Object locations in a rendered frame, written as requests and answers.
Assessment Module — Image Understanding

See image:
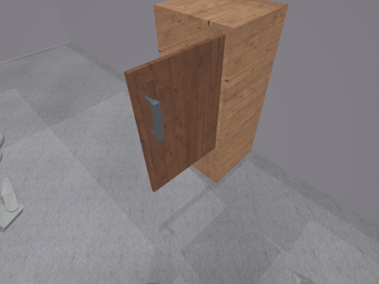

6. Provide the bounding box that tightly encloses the left robot hand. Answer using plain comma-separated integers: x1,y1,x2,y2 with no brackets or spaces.
0,132,24,233

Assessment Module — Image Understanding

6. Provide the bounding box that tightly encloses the cupboard door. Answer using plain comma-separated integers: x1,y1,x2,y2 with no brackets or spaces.
124,34,226,192

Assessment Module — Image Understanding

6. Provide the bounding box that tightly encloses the right robot hand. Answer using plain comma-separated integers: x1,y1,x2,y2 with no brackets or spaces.
291,271,314,284

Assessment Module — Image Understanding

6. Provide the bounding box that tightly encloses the handle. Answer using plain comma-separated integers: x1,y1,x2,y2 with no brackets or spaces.
144,96,165,142

